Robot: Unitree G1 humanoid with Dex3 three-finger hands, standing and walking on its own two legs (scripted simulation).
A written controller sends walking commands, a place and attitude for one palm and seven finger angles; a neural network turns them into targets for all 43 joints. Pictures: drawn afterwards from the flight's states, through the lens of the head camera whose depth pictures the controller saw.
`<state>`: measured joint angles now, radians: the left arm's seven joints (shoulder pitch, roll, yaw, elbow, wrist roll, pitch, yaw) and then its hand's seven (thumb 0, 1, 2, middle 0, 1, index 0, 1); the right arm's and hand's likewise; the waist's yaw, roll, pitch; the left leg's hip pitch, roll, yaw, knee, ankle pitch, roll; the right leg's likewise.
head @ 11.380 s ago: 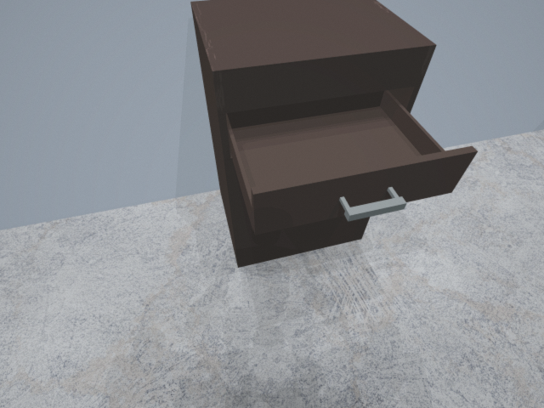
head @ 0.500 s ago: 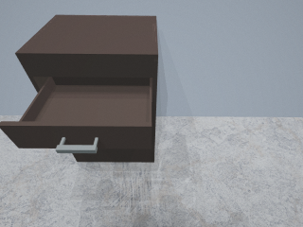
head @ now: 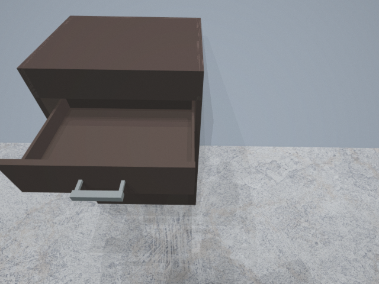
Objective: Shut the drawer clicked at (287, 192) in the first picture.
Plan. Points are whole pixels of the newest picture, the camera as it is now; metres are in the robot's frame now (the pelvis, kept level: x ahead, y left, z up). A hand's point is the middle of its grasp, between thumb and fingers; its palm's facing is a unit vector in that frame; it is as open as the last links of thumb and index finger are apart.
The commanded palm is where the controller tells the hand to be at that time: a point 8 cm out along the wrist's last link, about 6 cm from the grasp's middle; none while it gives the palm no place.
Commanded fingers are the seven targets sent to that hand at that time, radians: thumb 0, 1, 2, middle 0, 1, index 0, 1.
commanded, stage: shuffle to correct the standing spot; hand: left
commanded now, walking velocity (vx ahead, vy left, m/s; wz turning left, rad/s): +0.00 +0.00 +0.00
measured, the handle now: (99, 189) +0.37 +0.28 -0.08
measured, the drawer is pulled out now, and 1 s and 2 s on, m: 0.28 0.28 0.28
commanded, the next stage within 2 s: come to a stop and stand still in 0.26 s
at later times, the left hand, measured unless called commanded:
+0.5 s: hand out of the picture +0.10 +0.21 -0.18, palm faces +0.01 -0.97 -0.24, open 7.4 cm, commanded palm none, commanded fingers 0.00 0.90 0.90 -0.20 -0.30 -0.20 -0.30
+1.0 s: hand out of the picture +0.12 +0.16 -0.16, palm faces -0.02 -0.97 -0.24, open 7.3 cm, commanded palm none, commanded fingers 0.00 0.90 0.90 -0.20 -0.30 -0.20 -0.30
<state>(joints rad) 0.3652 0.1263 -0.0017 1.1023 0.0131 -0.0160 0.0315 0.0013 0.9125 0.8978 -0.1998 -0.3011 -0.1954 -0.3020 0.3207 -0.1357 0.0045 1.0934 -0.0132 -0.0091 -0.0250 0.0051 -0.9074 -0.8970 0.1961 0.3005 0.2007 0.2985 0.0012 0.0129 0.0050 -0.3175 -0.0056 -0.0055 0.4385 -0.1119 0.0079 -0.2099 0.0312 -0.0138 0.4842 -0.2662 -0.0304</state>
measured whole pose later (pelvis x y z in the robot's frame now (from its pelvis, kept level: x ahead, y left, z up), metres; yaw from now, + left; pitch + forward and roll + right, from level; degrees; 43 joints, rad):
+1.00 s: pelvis +0.08 -0.02 +0.01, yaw -2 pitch -1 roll +1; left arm 0.26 0.17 -0.01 1.07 0.01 -0.02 0.04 0.00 0.93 0.90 -0.20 -0.30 -0.20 -0.30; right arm 0.25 -0.17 0.03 1.12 0.00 -0.01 -0.03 0.00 -0.92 -0.90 0.20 0.30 0.20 0.30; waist 0.00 0.00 0.02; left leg -0.12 0.00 0.04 0.35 -0.21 -0.01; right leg -0.13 0.05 -0.07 0.39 -0.26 -0.09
